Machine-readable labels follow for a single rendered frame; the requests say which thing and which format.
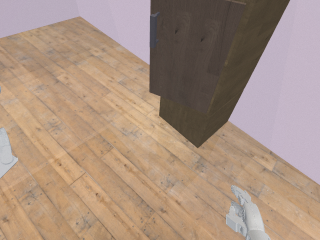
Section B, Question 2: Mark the left robot hand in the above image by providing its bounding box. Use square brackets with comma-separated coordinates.
[0, 86, 18, 179]

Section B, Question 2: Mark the cupboard door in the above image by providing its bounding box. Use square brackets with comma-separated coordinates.
[149, 0, 246, 114]

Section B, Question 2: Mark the right robot hand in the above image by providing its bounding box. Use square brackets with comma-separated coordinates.
[226, 185, 265, 237]

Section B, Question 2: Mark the handle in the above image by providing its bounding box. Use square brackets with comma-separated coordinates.
[149, 12, 160, 48]

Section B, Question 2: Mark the right robot forearm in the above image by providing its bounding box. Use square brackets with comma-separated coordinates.
[245, 229, 271, 240]

